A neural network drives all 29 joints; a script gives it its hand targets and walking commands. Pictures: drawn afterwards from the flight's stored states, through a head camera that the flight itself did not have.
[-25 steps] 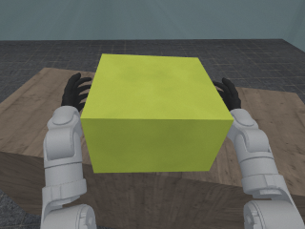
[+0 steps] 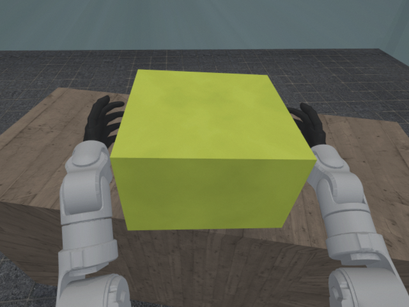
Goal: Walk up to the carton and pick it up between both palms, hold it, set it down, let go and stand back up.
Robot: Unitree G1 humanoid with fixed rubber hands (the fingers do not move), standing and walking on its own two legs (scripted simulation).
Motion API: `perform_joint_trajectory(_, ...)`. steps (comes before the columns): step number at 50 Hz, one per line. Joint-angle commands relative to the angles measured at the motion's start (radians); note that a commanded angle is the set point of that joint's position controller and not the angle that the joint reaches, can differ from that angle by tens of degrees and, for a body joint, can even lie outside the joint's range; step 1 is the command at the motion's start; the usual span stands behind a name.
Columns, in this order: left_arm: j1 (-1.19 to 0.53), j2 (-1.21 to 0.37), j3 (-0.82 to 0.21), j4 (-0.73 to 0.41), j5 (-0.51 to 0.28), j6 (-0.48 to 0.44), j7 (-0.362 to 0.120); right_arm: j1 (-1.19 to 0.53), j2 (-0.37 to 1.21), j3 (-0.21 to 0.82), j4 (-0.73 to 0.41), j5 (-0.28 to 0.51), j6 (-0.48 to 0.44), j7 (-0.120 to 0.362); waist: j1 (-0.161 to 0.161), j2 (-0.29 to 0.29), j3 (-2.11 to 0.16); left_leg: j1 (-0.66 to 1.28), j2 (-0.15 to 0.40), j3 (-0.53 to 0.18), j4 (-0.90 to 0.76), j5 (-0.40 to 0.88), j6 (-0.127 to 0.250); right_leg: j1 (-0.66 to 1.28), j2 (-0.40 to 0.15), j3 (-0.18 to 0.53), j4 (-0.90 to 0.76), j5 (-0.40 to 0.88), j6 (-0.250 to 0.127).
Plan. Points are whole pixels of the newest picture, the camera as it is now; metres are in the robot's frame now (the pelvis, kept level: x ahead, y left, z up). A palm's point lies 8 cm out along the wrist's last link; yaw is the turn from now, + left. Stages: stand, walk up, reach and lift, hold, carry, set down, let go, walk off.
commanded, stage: hold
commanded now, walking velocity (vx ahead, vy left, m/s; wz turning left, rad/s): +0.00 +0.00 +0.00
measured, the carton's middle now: (205, 143) +0.41 +0.00 +0.14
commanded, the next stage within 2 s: none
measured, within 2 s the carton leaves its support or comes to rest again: neither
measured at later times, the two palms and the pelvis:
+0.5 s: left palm (93, 141) +0.34 +0.20 +0.20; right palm (310, 141) +0.36 -0.19 +0.19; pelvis +0.00 +0.00 +0.00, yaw +1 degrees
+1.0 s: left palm (95, 142) +0.35 +0.20 +0.20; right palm (309, 142) +0.36 -0.19 +0.18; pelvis +0.00 +0.00 +0.00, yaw +1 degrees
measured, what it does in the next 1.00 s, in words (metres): stands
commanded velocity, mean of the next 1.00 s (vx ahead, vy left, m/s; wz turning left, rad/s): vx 0.00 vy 0.00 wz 0.00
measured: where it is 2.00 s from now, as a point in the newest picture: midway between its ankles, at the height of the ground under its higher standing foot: outside the picture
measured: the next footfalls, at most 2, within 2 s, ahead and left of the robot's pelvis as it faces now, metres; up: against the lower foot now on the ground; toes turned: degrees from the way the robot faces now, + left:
none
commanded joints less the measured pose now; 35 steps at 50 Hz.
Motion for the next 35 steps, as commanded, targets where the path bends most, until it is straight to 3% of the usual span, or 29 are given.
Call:
perform_joint_trajectory(1, -0.53, -0.39, -0.45, -0.132, -0.152, -0.045, -0.127, -0.677, 0.458, 0.385, -0.31, 0.116, -0.044, 0.122, 0.008, 0.03, -0.386, 0.024, -0.05, -0.031, -0.016, 0.235, -0.046, 0.231, 0.032, 0.056, 0.023, 0.264, 0.011)
perform_joint_trajectory(2, -0.513, -0.383, -0.447, -0.116, -0.144, -0.039, -0.135, -0.668, 0.452, 0.38, -0.291, 0.109, -0.032, 0.116, -0.008, 0.012, -0.351, 0.017, -0.047, -0.033, -0.026, 0.216, -0.038, 0.23, 0.033, 0.054, 0.014, 0.249, 0.012)
perform_joint_trajectory(4, -0.493, -0.386, -0.419, -0.076, -0.119, -0.032, -0.142, -0.651, 0.46, 0.363, -0.267, 0.095, -0.027, 0.12, 0.012, 0.042, -0.284, 0.012, -0.049, -0.022, -0.029, 0.18, -0.042, 0.191, 0.033, 0.054, 0.01, 0.173, 0.008)
perform_joint_trajectory(5, -0.505, -0.394, -0.437, -0.121, -0.144, -0.035, -0.142, -0.675, 0.46, 0.374, -0.303, 0.099, -0.032, 0.12, -0.002, 0.011, -0.322, 0.017, -0.04, -0.035, -0.032, 0.181, -0.036, 0.198, 0.042, 0.049, 0.006, 0.163, 0.006)
perform_joint_trajectory(7, -0.537, -0.393, -0.431, -0.102, -0.135, -0.034, -0.141, -0.696, 0.462, 0.358, -0.273, 0.093, -0.033, 0.124, 0.008, 0.024, -0.298, 0.019, -0.044, -0.028, -0.036, 0.159, -0.032, 0.166, 0.041, 0.049, -0.001, 0.131, 0.01)
perform_joint_trajectory(8, -0.558, -0.379, -0.421, -0.075, -0.136, -0.034, -0.146, -0.679, 0.462, 0.346, -0.236, 0.088, -0.027, 0.123, 0.006, 0.012, -0.268, -0.01, -0.046, -0.023, -0.043, 0.125, -0.028, 0.163, 0.028, 0.052, -0.002, 0.131, 0.012)
perform_joint_trajectory(9, -0.549, -0.389, -0.432, -0.095, -0.143, -0.043, -0.148, -0.687, 0.468, 0.36, -0.275, 0.084, -0.037, 0.12, 0.011, 0.005, -0.31, -0.005, -0.048, -0.026, -0.037, 0.144, -0.032, 0.186, 0.032, 0.054, 0.005, 0.141, 0.013)
perform_joint_trajectory(13, -0.566, -0.403, -0.464, -0.101, -0.156, -0.05, -0.145, -0.711, 0.479, 0.368, -0.305, 0.099, -0.037, 0.109, -0.012, 0.048, -0.342, 0.006, -0.058, -0.027, -0.015, 0.172, -0.044, 0.206, 0.026, 0.057, 0.019, 0.191, 0.009)
perform_joint_trajectory(17, -0.55, -0.396, -0.458, -0.108, -0.15, -0.056, -0.141, -0.677, 0.487, 0.359, -0.298, 0.083, -0.031, 0.11, -0.008, 0.051, -0.35, 0.008, -0.055, -0.031, -0.021, 0.167, -0.044, 0.18, 0.029, 0.053, 0.018, 0.167, 0.013)
perform_joint_trajectory(21, -0.518, -0.407, -0.464, -0.123, -0.154, -0.045, -0.142, -0.646, 0.459, 0.353, -0.292, 0.099, -0.027, 0.107, -0.029, 0.063, -0.337, 0.045, -0.048, -0.039, -0.015, 0.252, -0.058, 0.188, 0.038, 0.05, 0.016, 0.222, 0.013)
perform_joint_trajectory(24, -0.523, -0.369, -0.402, -0.055, -0.129, -0.04, -0.151, -0.666, 0.458, 0.351, -0.25, 0.077, -0.019, 0.108, -0.003, 0.016, -0.272, 0.006, -0.051, -0.031, -0.03, 0.187, -0.039, 0.182, 0.038, 0.048, 0.009, 0.169, 0.016)
perform_joint_trajectory(28, -0.564, -0.394, -0.417, -0.066, -0.123, -0.04, -0.151, -0.693, 0.452, 0.338, -0.227, 0.063, -0.027, 0.121, -0.002, 0.042, -0.273, 0.015, -0.041, -0.026, -0.041, 0.138, -0.039, 0.149, 0.04, 0.038, -0.001, 0.082, 0.008)
perform_joint_trajectory(30, -0.571, -0.408, -0.462, -0.121, -0.15, -0.055, -0.14, -0.71, 0.467, 0.36, -0.285, 0.082, -0.05, 0.128, 0.005, 0.052, -0.343, 0.028, -0.035, -0.034, -0.028, 0.178, -0.042, 0.16, 0.032, 0.048, 0.009, 0.125, 0.005)
perform_joint_trajectory(31, -0.577, -0.421, -0.466, -0.09, -0.151, -0.054, -0.134, -0.732, 0.458, 0.351, -0.274, 0.085, -0.053, 0.133, 0.009, 0.075, -0.347, 0.041, -0.036, -0.034, -0.02, 0.195, -0.054, 0.151, 0.032, 0.047, 0.015, 0.131, 0.0)
perform_joint_trajectory(32, -0.561, -0.41, -0.473, -0.102, -0.157, -0.057, -0.133, -0.715, 0.467, 0.358, -0.284, 0.091, -0.057, 0.132, -0.008, 0.059, -0.35, 0.043, -0.039, -0.031, -0.016, 0.22, -0.053, 0.164, 0.037, 0.042, 0.012, 0.159, 0.002)
perform_joint_trajectory(33, -0.586, -0.403, -0.474, -0.122, -0.174, -0.064, -0.129, -0.733, 0.471, 0.367, -0.305, 0.091, -0.062, 0.131, 0.006, 0.042, -0.405, 0.052, -0.044, -0.038, -0.008, 0.22, -0.046, 0.164, 0.037, 0.048, 0.02, 0.162, 0.003)
perform_joint_trajectory(35, -0.579, -0.398, -0.466, -0.115, -0.165, -0.064, -0.124, -0.737, 0.481, 0.369, -0.326, 0.098, -0.059, 0.13, 0.004, 0.018, -0.384, 0.044, -0.043, -0.036, -0.013, 0.205, -0.039, 0.162, 0.036, 0.042, 0.016, 0.166, 0.007)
